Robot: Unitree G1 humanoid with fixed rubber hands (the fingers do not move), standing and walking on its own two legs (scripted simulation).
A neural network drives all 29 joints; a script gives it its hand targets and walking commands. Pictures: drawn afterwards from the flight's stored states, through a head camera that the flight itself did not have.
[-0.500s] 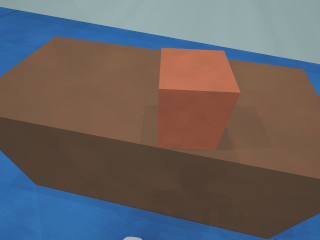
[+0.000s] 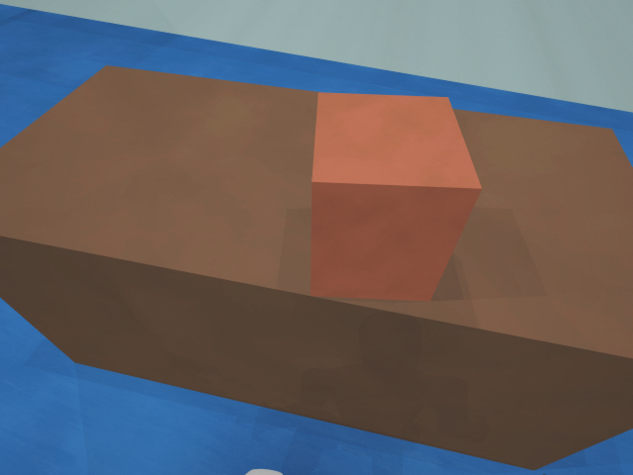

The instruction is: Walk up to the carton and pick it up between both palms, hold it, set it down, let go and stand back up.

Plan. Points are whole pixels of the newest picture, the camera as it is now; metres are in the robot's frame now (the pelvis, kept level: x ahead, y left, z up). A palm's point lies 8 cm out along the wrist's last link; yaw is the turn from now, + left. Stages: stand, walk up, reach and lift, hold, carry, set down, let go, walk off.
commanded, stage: walk up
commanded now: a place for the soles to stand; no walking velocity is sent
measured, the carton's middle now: (376, 200) +0.50 -0.06 +0.05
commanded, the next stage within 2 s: reach and lift in 1.78 s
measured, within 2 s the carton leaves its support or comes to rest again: neither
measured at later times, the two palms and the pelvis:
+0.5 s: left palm out of the picture +0.12 +0.29 -0.11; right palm out of the picture +0.13 -0.31 -0.12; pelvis +0.05 -0.01 -0.01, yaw +1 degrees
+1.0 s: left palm out of the picture +0.12 +0.31 -0.11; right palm out of the picture +0.12 -0.28 -0.13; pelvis +0.05 +0.01 -0.01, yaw +1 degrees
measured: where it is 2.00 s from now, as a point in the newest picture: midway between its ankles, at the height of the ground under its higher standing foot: outside the picture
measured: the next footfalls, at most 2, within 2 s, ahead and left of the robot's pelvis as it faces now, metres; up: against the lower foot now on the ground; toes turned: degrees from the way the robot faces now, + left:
right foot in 0.48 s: +0.11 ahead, -0.11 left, +0.00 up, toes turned -5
left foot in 0.94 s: +0.10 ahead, +0.15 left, +0.00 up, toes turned -4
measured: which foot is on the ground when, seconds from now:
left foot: down 0.00-0.50, up 0.52-0.92, down 0.94-1.00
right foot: down 0.00-0.18, up 0.20-0.46, down 0.48-1.00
